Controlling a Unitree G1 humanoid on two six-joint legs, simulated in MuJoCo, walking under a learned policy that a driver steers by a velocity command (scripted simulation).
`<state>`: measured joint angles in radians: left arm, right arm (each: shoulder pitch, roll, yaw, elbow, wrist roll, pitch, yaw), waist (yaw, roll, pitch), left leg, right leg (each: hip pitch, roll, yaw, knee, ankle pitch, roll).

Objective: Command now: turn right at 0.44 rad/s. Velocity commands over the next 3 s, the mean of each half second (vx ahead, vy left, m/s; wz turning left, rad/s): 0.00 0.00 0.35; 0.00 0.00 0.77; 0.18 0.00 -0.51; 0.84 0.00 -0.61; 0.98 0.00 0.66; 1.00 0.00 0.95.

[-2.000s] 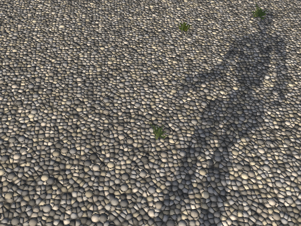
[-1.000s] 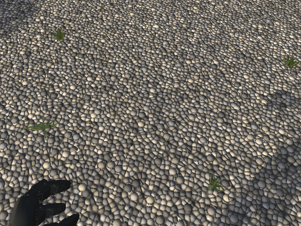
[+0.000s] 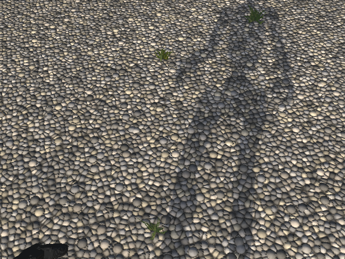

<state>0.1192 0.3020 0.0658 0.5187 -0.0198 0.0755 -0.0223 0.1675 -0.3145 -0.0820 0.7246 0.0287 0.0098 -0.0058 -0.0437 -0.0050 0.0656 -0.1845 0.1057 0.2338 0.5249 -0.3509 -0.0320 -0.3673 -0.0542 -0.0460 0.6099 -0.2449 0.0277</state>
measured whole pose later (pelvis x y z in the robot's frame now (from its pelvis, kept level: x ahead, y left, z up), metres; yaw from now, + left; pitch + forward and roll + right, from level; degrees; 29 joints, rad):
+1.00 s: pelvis +0.05 +0.02 +0.00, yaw +39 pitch +2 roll -2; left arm 0.12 0.31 0.08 0.73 0.00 -0.02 0.00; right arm 0.12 -0.32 -0.06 0.55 0.00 0.05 -0.03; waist 0.01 -0.01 0.03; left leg -0.29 -0.13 -0.26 0.58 -0.30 0.04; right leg -0.40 0.04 0.07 0.66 -0.27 0.07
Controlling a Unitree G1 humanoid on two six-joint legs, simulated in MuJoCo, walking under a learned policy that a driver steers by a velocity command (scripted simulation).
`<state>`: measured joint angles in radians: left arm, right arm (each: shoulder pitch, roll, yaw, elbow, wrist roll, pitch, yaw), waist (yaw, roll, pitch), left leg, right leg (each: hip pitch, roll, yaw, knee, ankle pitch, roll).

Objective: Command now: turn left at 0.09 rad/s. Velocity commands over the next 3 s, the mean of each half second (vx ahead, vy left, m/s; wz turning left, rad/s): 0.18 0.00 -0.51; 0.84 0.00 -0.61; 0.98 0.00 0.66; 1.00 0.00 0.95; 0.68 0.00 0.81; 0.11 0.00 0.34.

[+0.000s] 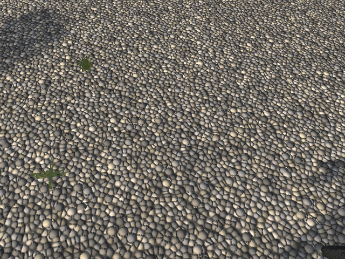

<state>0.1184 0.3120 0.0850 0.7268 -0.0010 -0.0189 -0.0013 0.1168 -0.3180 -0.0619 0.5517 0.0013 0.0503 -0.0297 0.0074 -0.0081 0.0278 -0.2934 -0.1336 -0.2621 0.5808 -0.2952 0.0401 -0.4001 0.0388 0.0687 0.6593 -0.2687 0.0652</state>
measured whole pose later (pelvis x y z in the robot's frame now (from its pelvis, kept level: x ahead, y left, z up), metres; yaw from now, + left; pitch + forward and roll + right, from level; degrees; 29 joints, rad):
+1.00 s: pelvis +0.29 -0.24 -0.01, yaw -38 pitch +0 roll -1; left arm 0.23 0.27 0.04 0.78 0.05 -0.04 -0.02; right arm 0.41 -0.22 -0.01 0.85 0.00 -0.05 0.01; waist -0.06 0.00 0.04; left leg -0.44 0.11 -0.06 1.36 -0.23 0.06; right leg -0.23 0.11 -0.16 0.55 -0.33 -0.14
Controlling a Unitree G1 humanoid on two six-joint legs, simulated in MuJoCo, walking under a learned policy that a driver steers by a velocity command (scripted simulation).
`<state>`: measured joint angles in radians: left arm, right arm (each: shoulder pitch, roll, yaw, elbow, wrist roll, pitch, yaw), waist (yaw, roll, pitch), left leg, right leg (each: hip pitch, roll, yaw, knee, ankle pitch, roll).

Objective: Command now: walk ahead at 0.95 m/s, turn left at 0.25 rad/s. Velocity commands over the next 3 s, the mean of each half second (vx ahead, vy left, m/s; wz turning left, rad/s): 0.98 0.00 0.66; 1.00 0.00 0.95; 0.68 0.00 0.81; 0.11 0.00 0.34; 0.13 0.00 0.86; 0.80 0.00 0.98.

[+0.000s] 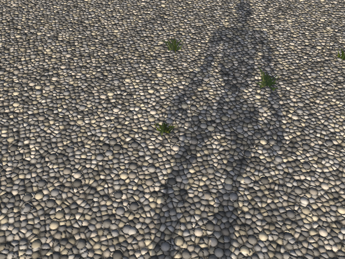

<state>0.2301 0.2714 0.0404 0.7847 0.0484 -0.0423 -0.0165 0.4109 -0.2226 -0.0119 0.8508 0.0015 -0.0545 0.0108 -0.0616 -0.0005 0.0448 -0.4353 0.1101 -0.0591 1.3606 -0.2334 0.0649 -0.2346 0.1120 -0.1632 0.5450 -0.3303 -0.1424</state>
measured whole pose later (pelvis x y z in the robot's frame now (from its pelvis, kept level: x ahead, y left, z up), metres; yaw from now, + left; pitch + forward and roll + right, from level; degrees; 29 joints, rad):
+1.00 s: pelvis +0.86 +0.15 +0.00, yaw +50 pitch +2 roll -3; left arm 0.54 0.31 0.05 0.90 0.03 -0.10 0.00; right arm -0.02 -0.34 -0.03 0.59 -0.03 0.00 0.09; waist 0.08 0.06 0.00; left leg -0.83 0.06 0.05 1.09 -0.08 0.11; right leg 0.09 0.00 -0.23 0.26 -0.37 0.04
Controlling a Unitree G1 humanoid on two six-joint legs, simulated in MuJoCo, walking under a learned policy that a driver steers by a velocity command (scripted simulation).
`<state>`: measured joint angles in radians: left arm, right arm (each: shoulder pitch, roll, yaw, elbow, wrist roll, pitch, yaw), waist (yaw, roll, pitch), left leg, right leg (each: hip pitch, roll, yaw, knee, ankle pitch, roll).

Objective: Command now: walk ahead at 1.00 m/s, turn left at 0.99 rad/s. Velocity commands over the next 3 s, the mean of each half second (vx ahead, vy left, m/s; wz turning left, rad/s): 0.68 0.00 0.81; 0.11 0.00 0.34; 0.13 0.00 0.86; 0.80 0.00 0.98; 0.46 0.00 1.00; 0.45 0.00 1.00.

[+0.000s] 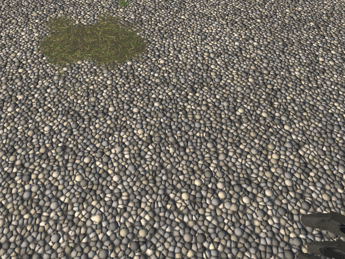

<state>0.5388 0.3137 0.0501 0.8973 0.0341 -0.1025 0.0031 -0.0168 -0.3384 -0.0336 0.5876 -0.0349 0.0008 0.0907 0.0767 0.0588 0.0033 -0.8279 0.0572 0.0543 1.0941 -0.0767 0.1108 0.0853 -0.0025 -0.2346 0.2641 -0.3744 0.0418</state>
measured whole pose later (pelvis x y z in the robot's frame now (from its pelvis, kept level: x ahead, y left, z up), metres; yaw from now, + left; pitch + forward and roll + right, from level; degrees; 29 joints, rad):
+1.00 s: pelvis +0.51 +0.04 +0.00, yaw +36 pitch +1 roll -2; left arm 0.10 0.29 0.07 0.69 0.01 0.01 0.04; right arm 0.24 -0.27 -0.06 0.69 -0.01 0.04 -0.03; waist -0.02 -0.03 0.05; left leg -0.34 -0.02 -0.09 0.60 -0.26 0.02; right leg -0.48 0.06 0.01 0.83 -0.40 0.00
